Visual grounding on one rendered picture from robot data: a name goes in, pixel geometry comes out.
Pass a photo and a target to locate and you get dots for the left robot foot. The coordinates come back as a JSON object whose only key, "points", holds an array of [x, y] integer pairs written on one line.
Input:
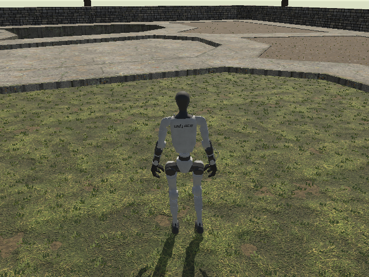
{"points": [[175, 229]]}

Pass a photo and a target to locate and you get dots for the left robot upper arm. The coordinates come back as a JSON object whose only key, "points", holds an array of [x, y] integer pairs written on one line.
{"points": [[163, 132]]}

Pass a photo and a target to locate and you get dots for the right robot hand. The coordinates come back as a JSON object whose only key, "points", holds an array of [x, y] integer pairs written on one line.
{"points": [[213, 168]]}

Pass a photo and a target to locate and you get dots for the left robot hand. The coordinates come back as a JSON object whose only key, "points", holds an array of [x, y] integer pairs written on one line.
{"points": [[154, 170]]}

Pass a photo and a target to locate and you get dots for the left robot thigh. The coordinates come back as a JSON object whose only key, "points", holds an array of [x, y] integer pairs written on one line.
{"points": [[171, 174]]}

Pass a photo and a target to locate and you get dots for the right robot upper arm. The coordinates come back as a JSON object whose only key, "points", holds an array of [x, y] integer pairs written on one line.
{"points": [[204, 131]]}

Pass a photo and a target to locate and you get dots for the right robot forearm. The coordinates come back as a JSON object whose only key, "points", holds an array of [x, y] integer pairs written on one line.
{"points": [[210, 154]]}

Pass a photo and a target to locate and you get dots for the left robot forearm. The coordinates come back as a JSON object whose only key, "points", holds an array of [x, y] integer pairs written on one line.
{"points": [[157, 155]]}

